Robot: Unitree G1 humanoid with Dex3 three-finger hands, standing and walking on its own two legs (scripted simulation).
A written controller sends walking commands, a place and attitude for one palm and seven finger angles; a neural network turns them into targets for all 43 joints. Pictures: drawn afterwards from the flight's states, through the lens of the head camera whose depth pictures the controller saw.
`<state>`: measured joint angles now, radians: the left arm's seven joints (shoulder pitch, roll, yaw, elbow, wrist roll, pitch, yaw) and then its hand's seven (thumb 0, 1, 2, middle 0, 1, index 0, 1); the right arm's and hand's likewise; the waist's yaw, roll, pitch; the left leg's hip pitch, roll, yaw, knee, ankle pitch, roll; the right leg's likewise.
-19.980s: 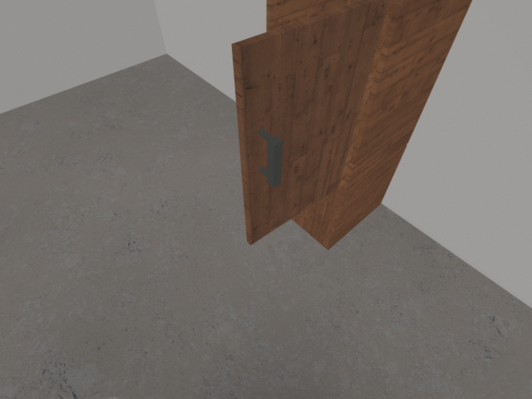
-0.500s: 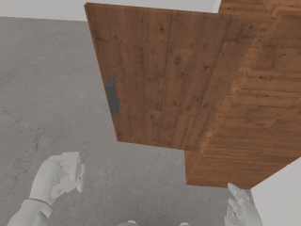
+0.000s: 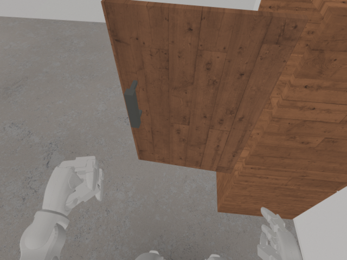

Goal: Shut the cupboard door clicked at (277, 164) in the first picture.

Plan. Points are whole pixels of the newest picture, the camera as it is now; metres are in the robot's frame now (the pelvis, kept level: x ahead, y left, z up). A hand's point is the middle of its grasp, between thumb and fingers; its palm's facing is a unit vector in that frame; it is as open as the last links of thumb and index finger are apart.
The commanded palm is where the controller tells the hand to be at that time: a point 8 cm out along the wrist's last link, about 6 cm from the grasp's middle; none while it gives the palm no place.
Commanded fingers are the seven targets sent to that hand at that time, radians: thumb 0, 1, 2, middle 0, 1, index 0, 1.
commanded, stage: bring the fist close to the handle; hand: left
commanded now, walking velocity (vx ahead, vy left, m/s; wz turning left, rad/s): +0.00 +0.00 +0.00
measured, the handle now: (135, 104) +0.49 +0.14 +0.07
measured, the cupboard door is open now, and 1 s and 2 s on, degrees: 86 86 76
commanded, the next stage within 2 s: push the door shut along its arc in 1.18 s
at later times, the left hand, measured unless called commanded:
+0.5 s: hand (128, 157) +0.32 +0.13 +0.06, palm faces -0.13 -0.99 -0.01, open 3.1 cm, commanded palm +0.32 +0.18 +0.07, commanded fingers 0.00 0.90 0.90 -1.30 -1.50 -1.30 -1.50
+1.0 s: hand (140, 132) +0.38 +0.11 +0.08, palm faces -0.09 -1.00 -0.04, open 3.1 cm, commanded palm +0.36 +0.16 +0.07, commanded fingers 0.00 0.90 0.90 -1.30 -1.50 -1.30 -1.50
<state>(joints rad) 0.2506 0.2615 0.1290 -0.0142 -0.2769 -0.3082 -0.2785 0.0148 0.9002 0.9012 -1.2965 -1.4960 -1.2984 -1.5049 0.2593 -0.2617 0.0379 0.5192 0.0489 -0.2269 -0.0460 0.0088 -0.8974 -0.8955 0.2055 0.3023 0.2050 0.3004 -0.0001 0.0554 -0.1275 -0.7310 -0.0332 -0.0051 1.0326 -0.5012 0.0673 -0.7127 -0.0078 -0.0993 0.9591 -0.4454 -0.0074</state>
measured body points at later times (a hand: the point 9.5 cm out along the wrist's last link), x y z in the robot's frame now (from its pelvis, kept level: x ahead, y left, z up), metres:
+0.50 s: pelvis +0.01 -0.01 +0.01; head +0.07 -0.02 +0.45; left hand +0.33 +0.18 +0.07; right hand +0.15 -0.27 -0.08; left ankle +0.00 +0.07 -0.68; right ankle +0.02 -0.12 -0.68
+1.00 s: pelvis +0.00 -0.02 +0.01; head +0.06 -0.03 +0.46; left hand +0.38 +0.16 +0.09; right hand +0.11 -0.27 -0.10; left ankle +0.00 +0.07 -0.68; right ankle +0.02 -0.12 -0.68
